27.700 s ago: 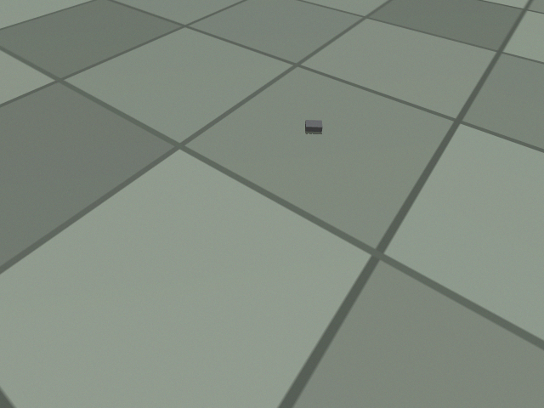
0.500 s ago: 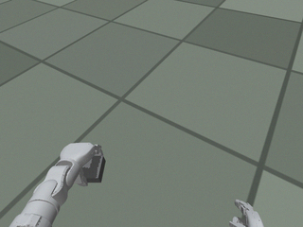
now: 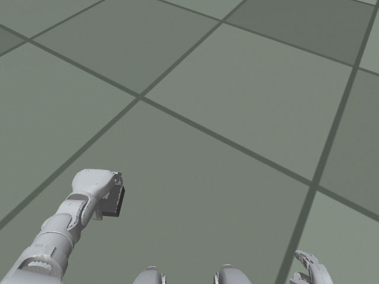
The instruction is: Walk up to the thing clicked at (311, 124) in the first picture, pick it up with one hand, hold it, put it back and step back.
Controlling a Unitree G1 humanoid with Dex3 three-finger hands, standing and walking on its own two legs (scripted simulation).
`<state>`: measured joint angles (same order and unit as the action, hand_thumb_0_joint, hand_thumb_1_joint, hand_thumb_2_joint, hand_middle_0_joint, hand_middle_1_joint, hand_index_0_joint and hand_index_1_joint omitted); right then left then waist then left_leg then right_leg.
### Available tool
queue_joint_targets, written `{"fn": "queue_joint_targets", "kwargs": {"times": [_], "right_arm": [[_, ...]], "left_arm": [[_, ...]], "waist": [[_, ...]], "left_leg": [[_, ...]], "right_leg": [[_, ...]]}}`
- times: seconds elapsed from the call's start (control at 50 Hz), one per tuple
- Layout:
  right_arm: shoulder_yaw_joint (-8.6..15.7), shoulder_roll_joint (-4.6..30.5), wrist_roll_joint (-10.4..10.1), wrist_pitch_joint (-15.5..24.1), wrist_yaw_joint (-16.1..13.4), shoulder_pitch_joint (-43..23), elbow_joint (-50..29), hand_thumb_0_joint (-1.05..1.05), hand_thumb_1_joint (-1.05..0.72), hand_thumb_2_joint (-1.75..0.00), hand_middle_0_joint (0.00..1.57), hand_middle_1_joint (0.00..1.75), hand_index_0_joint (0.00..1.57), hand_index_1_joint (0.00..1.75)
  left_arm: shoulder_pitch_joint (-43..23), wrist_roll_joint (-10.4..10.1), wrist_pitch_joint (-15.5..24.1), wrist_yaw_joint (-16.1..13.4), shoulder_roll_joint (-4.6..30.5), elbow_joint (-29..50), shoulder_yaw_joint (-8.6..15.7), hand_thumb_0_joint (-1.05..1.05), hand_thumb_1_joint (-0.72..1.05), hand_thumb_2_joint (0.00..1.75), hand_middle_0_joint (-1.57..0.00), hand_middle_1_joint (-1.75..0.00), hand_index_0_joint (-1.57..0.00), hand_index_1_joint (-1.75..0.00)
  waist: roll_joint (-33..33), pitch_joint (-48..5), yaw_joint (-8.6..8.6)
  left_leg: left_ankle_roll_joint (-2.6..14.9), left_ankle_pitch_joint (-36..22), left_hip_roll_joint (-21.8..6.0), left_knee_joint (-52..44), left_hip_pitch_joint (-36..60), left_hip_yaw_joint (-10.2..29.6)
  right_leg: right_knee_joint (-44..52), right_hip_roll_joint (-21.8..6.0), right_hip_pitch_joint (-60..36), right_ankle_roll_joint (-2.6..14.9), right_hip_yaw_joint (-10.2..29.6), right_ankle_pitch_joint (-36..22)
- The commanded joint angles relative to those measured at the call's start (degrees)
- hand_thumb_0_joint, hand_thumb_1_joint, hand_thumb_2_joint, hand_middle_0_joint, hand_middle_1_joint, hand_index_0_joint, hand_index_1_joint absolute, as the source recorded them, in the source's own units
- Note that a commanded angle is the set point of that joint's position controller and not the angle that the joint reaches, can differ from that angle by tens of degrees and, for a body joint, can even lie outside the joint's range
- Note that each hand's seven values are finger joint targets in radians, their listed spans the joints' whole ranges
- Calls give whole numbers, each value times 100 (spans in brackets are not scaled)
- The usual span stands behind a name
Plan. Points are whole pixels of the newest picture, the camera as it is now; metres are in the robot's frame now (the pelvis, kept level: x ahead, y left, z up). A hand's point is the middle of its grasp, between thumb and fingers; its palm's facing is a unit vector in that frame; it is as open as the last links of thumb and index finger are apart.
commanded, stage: crouch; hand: left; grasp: from above
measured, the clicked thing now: (100, 199) +0.33 +0.23 -0.12
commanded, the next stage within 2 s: lower in 1.70 s
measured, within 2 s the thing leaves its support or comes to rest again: neither
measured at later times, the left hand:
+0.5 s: hand (123, 203) +0.40 +0.23 -0.33, palm faces -0.45 +0.06 -0.89, open 9.9 cm
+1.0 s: hand (132, 206) +0.44 +0.23 -0.49, palm faces -0.45 +0.02 -0.89, open 9.9 cm
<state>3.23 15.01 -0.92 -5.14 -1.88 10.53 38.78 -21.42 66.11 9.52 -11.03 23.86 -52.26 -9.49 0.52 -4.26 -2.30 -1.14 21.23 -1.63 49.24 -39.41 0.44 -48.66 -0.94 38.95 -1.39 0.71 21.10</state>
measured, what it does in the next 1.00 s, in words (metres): lowers itself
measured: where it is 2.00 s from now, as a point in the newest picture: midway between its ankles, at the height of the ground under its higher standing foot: outside the picture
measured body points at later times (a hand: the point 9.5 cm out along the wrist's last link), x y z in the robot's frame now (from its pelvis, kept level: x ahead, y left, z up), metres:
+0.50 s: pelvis -0.05 +0.01 -0.20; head +0.13 +0.02 +0.21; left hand +0.41 +0.22 -0.28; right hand -0.04 -0.26 -0.33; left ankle +0.03 +0.13 -0.70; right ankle +0.03 -0.13 -0.70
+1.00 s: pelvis -0.05 +0.01 -0.32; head +0.20 +0.04 +0.05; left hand +0.45 +0.23 -0.44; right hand -0.01 -0.27 -0.44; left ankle +0.03 +0.13 -0.70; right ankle +0.03 -0.13 -0.70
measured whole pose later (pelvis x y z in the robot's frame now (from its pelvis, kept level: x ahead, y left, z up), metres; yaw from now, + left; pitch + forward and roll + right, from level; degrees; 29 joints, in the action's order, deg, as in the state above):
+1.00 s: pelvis -0.05 +0.01 -0.32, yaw -4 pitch +39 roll -6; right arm 0.2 14.3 6.8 2.8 5.5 9.0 41.4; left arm -55.4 73.1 9.5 -21.1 37.3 -78.8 2.9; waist 0.9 -6.6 -13.4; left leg -1.2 39.8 -0.6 123.5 -122.5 6.2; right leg -119.9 0.4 119.5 -2.7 -1.3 39.2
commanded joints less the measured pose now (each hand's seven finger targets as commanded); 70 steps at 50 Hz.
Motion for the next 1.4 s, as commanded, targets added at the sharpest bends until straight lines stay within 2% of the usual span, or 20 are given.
{"fn": "queue_joint_targets", "kwargs": {"times": [0.0,0.04,0.1,0.14,0.26,0.3,0.36,0.44,0.48,0.56,0.58,0.7,0.76,0.86,0.9,0.96,1.0,1.1,1.18,1.38], "right_arm": [[375,885,124,143,58,426,-382,0,-90,-90,20,30,20,30],[394,926,150,181,54,479,-325,0,-90,-90,20,30,20,30],[407,959,206,290,24,644,-241,0,-90,-90,20,30,20,30],[392,964,253,349,-7,707,-163,0,-90,-90,20,30,20,30],[411,1006,356,493,-59,868,-40,0,-90,-90,20,30,20,30],[388,1007,378,516,-48,886,-6,0,-90,-90,20,30,20,30],[360,1006,396,575,-23,912,-26,0,-90,-90,20,30,20,30],[347,1088,411,659,84,993,-40,0,-90,-90,20,30,20,30],[307,1085,431,697,142,1046,-22,0,-90,-90,20,30,20,30],[215,1070,508,796,255,1140,74,0,-90,-90,20,30,20,30],[221,1148,528,811,277,1179,130,0,-90,-90,20,30,20,30],[197,1186,684,831,458,1363,295,0,-90,-90,20,30,20,30],[168,1172,756,841,565,1420,296,0,-91,-90,20,30,20,30],[169,1216,775,827,667,1339,267,0,-91,-90,20,30,20,30],[184,1239,771,818,700,1351,252,0,-91,-90,20,30,20,30],[132,1192,793,816,732,1344,274,0,-91,-90,20,30,20,30],[114,1249,781,783,735,1334,292,0,-91,-90,20,30,20,30],[47,1276,818,740,803,1371,291,0,-91,-90,20,30,20,30],[-38,1325,832,717,854,1389,269,0,-91,-90,20,30,20,30],[-224,1445,887,747,894,1335,282,0,-91,-90,20,30,20,30]], "left_arm": [[-2792,256,-25,-815,1154,355,514,0,68,69,-102,-66,-104,-63],[-3030,292,-89,-986,1195,-26,516,0,68,71,-102,-67,-104,-65],[-3580,290,-177,-1120,1350,-167,572,0,68,69,-101,-66,-104,-63],[-3656,271,-255,-1149,1309,-445,551,0,67,65,-100,-63,-104,-60],[-4196,223,-449,-1141,1846,-431,904,0,72,66,-105,-60,-108,-58],[-3996,243,-522,-1075,1795,-939,887,0,73,64,-107,-56,-109,-55],[-4228,223,-493,-974,2058,-1039,1037,0,75,66,-109,-58,-111,-56],[-4368,174,-331,-821,2086,-1158,1096,0,75,63,-108,-56,-110,-54],[-4661,214,-186,-798,2266,-1039,1164,0,76,64,-108,-56,-111,-54],[-5058,299,80,-868,2258,-968,1171,0,77,64,-109,-58,-112,-54],[-4994,389,129,-942,2552,-1024,1339,0,76,66,-109,-57,-111,-54],[-5475,694,237,-1268,2709,-1001,1472,0,72,62,-108,-51,-110,-49],[-5488,746,148,-1363,2674,-1203,1501,0,72,65,-108,-54,-110,-52],[-5395,732,1,-1353,2738,-1608,1507,0,71,65,-108,-52,-109,-51],[-5572,670,-18,-1292,2701,-1587,1453,0,72,69,-107,-55,-109,-54],[-5611,586,-4,-1203,2741,-1767,1439,0,73,71,-108,-57,-110,-56],[-5676,636,44,-1138,2980,-1723,1510,0,72,70,-108,-56,-109,-55],[-5679,692,174,-1066,2987,-1905,1487,0,74,71,-108,-60,-110,-58],[-5770,728,256,-1100,3273,-1978,1610,0,76,71,-109,-61,-111,-59],[-6212,865,356,-1300,3527,-2086,1599,0,75,69,-108,-60,-110,-57]], "waist": [[245,-2100,-280],[215,-2192,-336],[508,-2842,-387],[594,-3098,-479],[912,-4066,-512],[723,-3768,-587],[730,-3693,-645],[685,-3732,-769],[714,-3983,-857],[905,-4238,-1005],[1024,-4311,-941],[1692,-4886,-943],[1700,-4909,-1052],[1768,-4596,-1026],[1580,-4615,-1159],[1481,-4305,-1213],[1417,-4471,-1170],[1504,-4293,-1257],[1545,-4156,-1260],[2058,-4011,-1456]], "left_leg": [[115,-830,217,750,4,-175],[112,-466,211,1107,-575,-141],[109,-118,183,1532,-954,-34],[129,-108,159,1921,-1329,33],[149,-100,134,2895,-2182,110],[163,194,139,3092,-2708,152],[175,830,168,3424,-3434,140],[181,1363,167,3803,-3850,321],[213,1405,198,4127,-4179,283],[217,1178,193,4704,-4388,262],[202,1043,206,4807,-4420,247],[163,97,174,5468,-4006,181],[190,-229,157,5768,-4137,143],[185,28,143,5955,-4489,152],[222,152,139,6121,-4736,132],[248,338,143,6316,-5244,91],[243,244,150,6396,-5310,119],[238,197,148,6672,-5482,129],[228,317,158,6780,-5685,130],[192,596,143,7084,-5750,196]], "right_leg": [[-424,206,756,214,-92,-826],[-823,214,1289,225,-127,-524],[-1389,223,1868,272,-195,-165],[-1821,224,2308,282,-232,-144],[-2870,203,3163,319,-278,-74],[-3099,218,3528,322,-328,178],[-3411,195,3950,321,-320,672],[-3869,202,4662,347,-422,1158],[-4098,207,4766,338,-431,1188],[-4534,192,5228,334,-464,979],[-4668,179,5269,336,-465,881],[-5293,206,5775,368,-548,234],[-5483,196,5748,329,-558,-107],[-5757,214,6088,350,-644,116],[-5803,231,6042,317,-641,112],[-5909,233,5947,284,-614,149],[-6049,269,5958,292,-638,104],[-6258,287,6155,287,-673,76],[-6420,291,6249,294,-726,171],[-6845,318,6838,339,-901,388]]}}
